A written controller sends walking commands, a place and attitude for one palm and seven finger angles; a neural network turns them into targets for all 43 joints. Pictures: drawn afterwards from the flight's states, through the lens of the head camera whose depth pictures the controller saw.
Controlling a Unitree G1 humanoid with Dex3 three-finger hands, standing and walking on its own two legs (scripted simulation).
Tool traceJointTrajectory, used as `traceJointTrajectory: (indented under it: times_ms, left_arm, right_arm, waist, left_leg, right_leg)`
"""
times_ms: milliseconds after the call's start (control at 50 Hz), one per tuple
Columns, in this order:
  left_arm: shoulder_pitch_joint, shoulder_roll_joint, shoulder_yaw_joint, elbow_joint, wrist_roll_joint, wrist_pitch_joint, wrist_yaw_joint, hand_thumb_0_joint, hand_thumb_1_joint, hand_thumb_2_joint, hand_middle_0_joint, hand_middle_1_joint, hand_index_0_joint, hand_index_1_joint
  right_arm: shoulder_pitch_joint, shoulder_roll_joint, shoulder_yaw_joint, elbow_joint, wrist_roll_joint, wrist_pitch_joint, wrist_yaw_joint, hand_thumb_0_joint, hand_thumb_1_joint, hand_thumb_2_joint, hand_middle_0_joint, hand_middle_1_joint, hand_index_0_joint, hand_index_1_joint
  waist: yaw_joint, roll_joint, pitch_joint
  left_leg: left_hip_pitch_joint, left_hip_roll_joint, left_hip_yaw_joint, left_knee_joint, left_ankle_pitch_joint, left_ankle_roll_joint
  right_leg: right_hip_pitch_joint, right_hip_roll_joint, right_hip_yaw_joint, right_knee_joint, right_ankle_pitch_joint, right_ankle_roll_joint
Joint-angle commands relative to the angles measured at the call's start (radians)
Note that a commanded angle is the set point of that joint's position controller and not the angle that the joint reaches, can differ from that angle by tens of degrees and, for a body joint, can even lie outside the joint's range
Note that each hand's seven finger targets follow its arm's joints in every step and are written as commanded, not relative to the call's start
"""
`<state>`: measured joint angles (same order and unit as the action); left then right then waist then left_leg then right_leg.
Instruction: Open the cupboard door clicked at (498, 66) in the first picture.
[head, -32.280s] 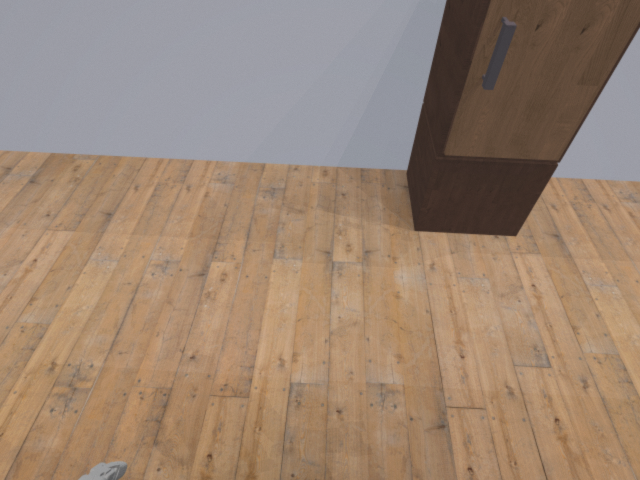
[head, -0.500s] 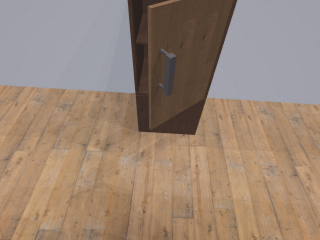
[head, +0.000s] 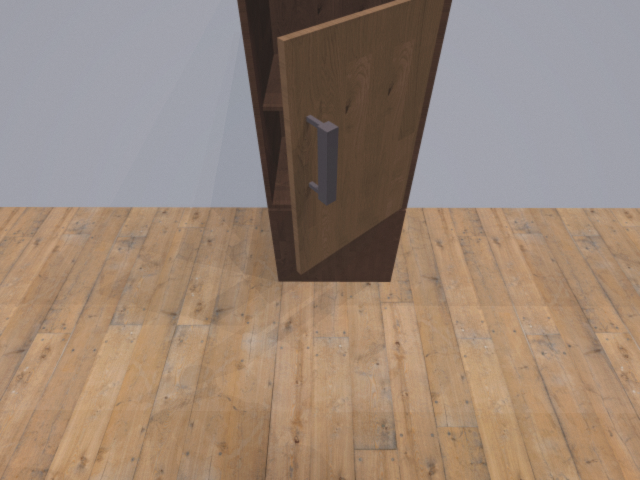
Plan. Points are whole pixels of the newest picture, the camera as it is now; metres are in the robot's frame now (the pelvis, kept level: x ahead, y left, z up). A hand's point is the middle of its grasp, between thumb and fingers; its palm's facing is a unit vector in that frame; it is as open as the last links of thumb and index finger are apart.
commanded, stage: let the arm hang, fingers relaxed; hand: left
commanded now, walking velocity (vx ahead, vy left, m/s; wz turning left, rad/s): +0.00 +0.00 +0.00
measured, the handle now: (319, 160) +0.67 +0.04 +0.02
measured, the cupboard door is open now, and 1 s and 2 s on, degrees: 41 41 41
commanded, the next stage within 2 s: look to check the result in 0.14 s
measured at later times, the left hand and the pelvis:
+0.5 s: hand out of the picture +0.01 +0.17 -0.17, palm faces +0.04 -0.98 -0.20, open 7.4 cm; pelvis +0.01 -0.01 +0.00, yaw +0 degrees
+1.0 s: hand out of the picture +0.03 +0.17 -0.17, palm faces +0.03 -0.98 -0.21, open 7.4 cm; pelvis +0.02 -0.01 +0.00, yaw -1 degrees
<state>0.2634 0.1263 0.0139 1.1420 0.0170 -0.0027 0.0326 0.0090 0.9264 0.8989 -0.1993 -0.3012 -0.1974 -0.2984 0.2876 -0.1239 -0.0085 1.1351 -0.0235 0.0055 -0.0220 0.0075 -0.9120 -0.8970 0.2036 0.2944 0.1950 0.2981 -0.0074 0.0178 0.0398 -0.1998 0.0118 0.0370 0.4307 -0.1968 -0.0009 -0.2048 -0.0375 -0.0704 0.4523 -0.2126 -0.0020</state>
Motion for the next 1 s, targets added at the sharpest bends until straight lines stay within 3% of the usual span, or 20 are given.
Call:
traceJointTrajectory:
  times_ms: [0, 120, 840, 880, 980]
  left_arm:
    - [0.073, 0.118, 0.028, -0.019, -0.003, -0.009, 0.004, 0.000, 0.900, 0.900, -0.200, -0.300, -0.200, -0.300]
    - [0.062, 0.125, 0.028, -0.024, -0.006, -0.014, 0.002, 0.000, 0.900, 0.900, -0.200, -0.300, -0.200, -0.300]
    - [0.026, 0.152, 0.025, -0.012, -0.008, -0.022, 0.000, 0.000, 0.900, 0.900, -0.200, -0.300, -0.200, -0.300]
    - [0.029, 0.135, 0.027, -0.014, -0.008, -0.012, 0.000, 0.000, 0.900, 0.900, -0.200, -0.300, -0.200, -0.300]
    - [0.001, 0.176, 0.065, -0.065, 0.000, 0.014, -0.009, 0.000, 0.900, 0.900, -0.200, -0.300, -0.200, -0.300]
  right_arm:
    - [0.077, -0.084, -0.012, -0.020, 0.000, -0.005, -0.010, 0.000, -0.900, -0.900, 0.200, 0.300, 0.200, 0.300]
    - [0.076, -0.086, -0.010, -0.018, 0.000, -0.008, -0.009, 0.000, -0.900, -0.900, 0.200, 0.300, 0.200, 0.300]
    - [0.011, -0.133, -0.008, -0.006, 0.002, -0.013, -0.013, 0.000, -0.900, -0.900, 0.200, 0.300, 0.200, 0.300]
    - [0.021, -0.118, -0.009, -0.003, 0.002, -0.007, -0.018, 0.000, -0.900, -0.900, 0.200, 0.300, 0.200, 0.300]
    - [0.017, -0.148, -0.040, -0.047, 0.001, 0.014, -0.026, 0.000, -0.900, -0.900, 0.200, 0.300, 0.200, 0.300]
  waist:
    - [0.003, -0.012, 0.074]
    - [0.000, -0.012, 0.036]
    - [0.002, -0.012, 0.026]
    - [0.001, -0.014, 0.024]
    - [-0.007, -0.030, 0.027]
  left_leg:
    - [-0.072, 0.067, -0.079, -0.102, -0.061, 0.025]
    - [-0.040, 0.069, -0.075, -0.084, 0.012, 0.022]
    - [0.013, 0.084, -0.079, -0.108, 0.086, 0.016]
    - [0.030, 0.093, -0.060, -0.086, 0.088, 0.011]
    - [0.009, 0.111, -0.006, -0.009, 0.005, 0.009]
  right_leg:
    - [-0.029, -0.067, 0.085, -0.128, -0.077, -0.033]
    - [-0.008, -0.076, 0.085, -0.126, -0.037, -0.036]
    - [0.040, -0.076, 0.084, -0.149, 0.057, -0.034]
    - [0.018, -0.074, 0.098, -0.135, 0.083, -0.033]
    - [-0.058, -0.076, 0.152, -0.073, 0.097, -0.052]
